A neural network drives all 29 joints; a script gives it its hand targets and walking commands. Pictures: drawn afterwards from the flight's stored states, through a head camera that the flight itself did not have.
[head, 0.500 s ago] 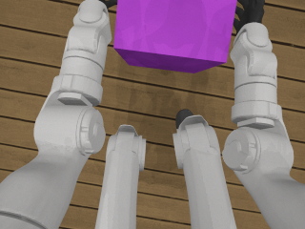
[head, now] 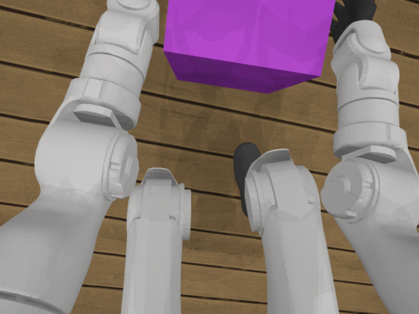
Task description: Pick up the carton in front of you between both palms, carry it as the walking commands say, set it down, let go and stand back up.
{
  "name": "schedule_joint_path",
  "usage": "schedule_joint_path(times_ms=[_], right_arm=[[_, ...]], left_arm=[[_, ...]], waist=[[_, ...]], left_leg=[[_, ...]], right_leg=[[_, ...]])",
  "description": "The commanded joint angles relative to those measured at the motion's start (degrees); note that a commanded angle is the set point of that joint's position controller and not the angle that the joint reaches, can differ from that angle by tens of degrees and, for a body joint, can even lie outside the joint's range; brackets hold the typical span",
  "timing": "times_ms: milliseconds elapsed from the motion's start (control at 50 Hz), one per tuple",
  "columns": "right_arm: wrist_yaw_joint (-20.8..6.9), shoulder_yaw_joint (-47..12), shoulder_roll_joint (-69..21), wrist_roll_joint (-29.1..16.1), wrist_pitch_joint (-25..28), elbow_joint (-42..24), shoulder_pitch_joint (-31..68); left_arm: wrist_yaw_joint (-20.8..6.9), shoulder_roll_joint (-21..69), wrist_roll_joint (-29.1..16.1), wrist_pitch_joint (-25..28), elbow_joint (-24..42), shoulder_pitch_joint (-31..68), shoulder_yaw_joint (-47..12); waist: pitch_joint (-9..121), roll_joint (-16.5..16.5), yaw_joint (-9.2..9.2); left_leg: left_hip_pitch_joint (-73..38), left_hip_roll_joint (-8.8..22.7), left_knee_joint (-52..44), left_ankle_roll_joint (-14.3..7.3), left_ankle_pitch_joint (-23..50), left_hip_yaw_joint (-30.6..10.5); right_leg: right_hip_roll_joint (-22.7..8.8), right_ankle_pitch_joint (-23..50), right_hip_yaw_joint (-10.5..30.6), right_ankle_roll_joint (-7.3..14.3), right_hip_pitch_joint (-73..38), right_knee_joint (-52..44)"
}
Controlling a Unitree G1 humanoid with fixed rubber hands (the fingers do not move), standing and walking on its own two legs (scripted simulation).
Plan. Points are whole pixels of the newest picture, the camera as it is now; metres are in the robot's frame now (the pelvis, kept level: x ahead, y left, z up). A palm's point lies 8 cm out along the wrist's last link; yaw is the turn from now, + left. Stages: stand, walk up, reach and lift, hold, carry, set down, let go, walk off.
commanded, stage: set down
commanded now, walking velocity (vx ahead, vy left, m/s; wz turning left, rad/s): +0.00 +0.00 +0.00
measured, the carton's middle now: (239, 19) +0.53 -0.11 -0.26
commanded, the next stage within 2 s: none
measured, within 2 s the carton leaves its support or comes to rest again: rests again in 0.80 s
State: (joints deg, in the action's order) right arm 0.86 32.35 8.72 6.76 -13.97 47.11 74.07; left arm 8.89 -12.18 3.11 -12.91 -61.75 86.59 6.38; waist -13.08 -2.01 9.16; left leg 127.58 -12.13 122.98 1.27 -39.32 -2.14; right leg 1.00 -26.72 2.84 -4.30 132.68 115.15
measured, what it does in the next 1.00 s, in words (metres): stands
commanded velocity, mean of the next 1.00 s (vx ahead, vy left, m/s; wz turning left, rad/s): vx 0.00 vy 0.00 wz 0.00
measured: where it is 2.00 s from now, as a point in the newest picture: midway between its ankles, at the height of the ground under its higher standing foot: (208, 211)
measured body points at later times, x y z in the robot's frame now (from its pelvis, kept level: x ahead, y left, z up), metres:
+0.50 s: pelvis -0.01 +0.00 -0.01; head +0.37 -0.01 +0.23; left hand +0.58 +0.03 -0.19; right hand +0.50 -0.27 -0.18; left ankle +0.07 +0.10 -0.36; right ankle +0.13 -0.14 -0.36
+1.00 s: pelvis -0.01 -0.01 -0.02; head +0.38 -0.01 +0.20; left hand +0.58 +0.08 -0.23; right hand +0.49 -0.29 -0.22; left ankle +0.07 +0.10 -0.36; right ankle +0.13 -0.14 -0.36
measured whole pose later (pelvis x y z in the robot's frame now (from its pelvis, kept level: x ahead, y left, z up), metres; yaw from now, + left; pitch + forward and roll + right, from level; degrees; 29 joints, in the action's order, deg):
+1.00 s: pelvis -0.01 -0.01 -0.02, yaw +0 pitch +38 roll -3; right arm 2.9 26.5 18.6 -3.6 -1.2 66.9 82.0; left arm 4.5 -24.0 -6.1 -7.5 -64.9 90.6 -3.7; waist -25.0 0.0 8.8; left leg 126.4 -6.8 127.5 0.0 -38.6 -1.3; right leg -1.9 -26.3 -0.6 -1.5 130.7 119.3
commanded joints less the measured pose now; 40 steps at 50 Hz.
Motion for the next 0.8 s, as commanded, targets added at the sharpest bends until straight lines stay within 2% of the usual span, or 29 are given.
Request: schedule_joint_path(times_ms=[0,180,440,560,660,720,780], right_arm=[[-14.19,-20.85,-41.52,-5.26,1.74,-3.23,35.18],[-13.80,-17.15,-38.02,-3.14,2.16,1.10,33.71],[-13.09,-12.32,-32.32,-0.95,2.43,5.99,29.82],[-12.72,-9.27,-29.24,0.82,2.26,8.19,27.37],[-12.04,-6.88,-26.02,1.56,2.69,9.21,25.85],[-10.39,-3.99,-19.74,1.87,3.99,10.09,23.20],[-5.71,0.20,-1.95,1.48,7.07,12.89,16.90]], left_arm=[[-12.95,50.15,-4.89,3.47,7.26,27.62,-13.24],[-13.87,43.47,-1.84,3.39,2.36,25.37,-8.67],[-15.05,35.77,4.06,2.26,-2.03,19.45,-2.96],[-15.14,31.87,6.22,1.67,-3.49,17.26,-1.03],[-14.54,28.41,6.81,1.71,-3.33,17.15,-0.92],[-13.10,21.56,6.70,2.39,-2.73,17.43,-0.43],[-8.98,3.25,5.25,3.89,-1.24,16.05,0.06]], waist=[[59.23,-10.50,4.80],[49.61,-9.05,3.02],[39.61,-8.12,-0.23],[35.88,-8.25,-0.83],[35.41,-8.31,-0.34],[36.86,-8.17,0.66],[39.10,-7.80,1.80]], left_leg=[[-21.25,2.29,-13.20,-0.34,23.49,1.58],[-15.24,2.49,-13.31,-1.41,16.82,1.94],[-11.67,3.40,-12.27,-2.38,13.82,1.50],[-12.26,3.90,-12.09,-2.57,12.91,0.76],[-14.38,4.56,-12.09,-2.25,12.91,0.05],[-16.36,5.26,-12.14,-1.48,13.63,-0.26],[-19.31,6.49,-12.20,-0.24,14.91,-0.48]], right_leg=[[2.87,23.83,-7.19,2.53,-35.35,-0.75],[2.76,18.57,-6.15,2.88,-33.06,-0.67],[3.02,14.25,-4.66,3.40,-29.56,-0.29],[2.99,11.30,-4.52,3.54,-26.67,-0.07],[2.56,10.48,-5.01,3.12,-25.98,0.45],[1.89,11.23,-5.65,2.41,-27.23,0.75],[0.69,12.86,-6.26,1.52,-29.08,1.11]])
